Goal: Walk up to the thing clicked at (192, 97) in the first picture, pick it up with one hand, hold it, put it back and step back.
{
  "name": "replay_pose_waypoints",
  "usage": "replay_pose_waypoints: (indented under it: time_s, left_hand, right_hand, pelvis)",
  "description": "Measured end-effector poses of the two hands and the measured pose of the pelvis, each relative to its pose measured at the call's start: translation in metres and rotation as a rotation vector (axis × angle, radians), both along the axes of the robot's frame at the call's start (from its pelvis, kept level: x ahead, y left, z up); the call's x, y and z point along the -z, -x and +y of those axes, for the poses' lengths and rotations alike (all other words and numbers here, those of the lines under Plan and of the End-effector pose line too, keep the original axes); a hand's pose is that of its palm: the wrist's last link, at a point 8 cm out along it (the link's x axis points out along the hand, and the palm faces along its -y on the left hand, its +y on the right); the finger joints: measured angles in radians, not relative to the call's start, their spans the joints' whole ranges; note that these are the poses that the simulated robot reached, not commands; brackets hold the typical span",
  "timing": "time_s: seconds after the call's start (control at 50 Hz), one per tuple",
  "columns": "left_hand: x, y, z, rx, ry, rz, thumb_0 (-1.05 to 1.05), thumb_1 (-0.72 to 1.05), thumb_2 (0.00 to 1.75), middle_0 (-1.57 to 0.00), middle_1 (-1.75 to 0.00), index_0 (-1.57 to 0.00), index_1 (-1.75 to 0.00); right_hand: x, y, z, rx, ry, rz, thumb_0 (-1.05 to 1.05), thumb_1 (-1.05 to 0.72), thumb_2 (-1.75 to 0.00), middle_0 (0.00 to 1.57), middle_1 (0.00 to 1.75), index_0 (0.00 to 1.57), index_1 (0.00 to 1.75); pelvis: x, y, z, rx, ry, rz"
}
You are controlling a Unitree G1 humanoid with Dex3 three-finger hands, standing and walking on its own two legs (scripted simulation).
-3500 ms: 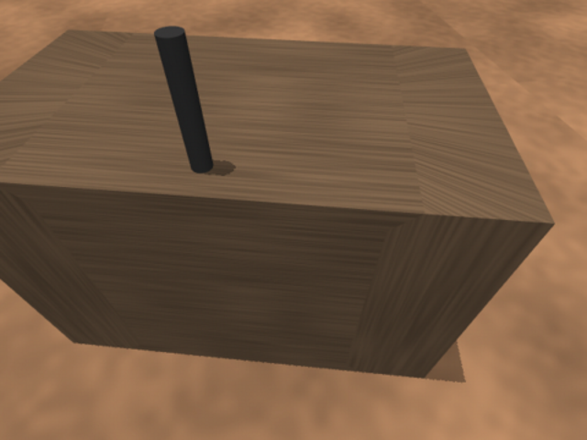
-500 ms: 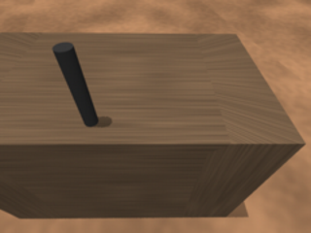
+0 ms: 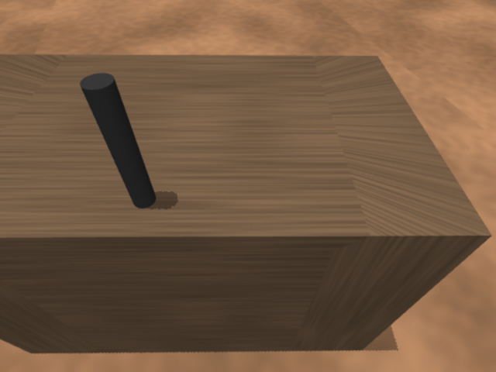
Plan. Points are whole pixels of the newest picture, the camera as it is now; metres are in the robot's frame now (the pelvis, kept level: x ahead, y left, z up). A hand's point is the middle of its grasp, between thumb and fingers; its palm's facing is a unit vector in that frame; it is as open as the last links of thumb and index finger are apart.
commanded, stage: stand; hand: left
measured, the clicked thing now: (125, 151) +0.42 +0.21 +0.14
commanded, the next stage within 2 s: none
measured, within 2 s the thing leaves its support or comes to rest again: neither
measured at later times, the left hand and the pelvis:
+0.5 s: hand out of the picture +0.08 +0.25 -0.15, palm faces -0.03 -0.93 -0.36, open 7.4 cm; pelvis +0.01 +0.00 +0.00, yaw +0 degrees
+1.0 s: hand out of the picture +0.08 +0.25 -0.15, palm faces -0.03 -0.93 -0.36, open 7.4 cm; pelvis +0.00 +0.00 +0.00, yaw +0 degrees
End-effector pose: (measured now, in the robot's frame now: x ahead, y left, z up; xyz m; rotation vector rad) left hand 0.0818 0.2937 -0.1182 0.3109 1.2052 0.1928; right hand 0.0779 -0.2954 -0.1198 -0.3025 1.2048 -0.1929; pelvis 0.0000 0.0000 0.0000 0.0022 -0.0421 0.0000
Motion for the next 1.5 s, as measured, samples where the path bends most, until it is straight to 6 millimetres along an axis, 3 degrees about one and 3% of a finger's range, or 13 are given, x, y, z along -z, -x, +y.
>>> replay_pose_waypoints:
  time_s: [1.5]
  left_hand:
    - [-0.001,0.009,0.002,0.008,-0.019,0.023,0.01,0.9,0.9,-0.2,-0.3,-0.2,-0.3]
  right_hand:
    - [0.002,0.013,-0.008,0.004,0.006,0.045,0.0,-0.91,-0.9,0.2,0.3,0.21,0.29]
  pelvis:
    - [0.0,-0.004,-0.004,-0.004,0.0,0.0]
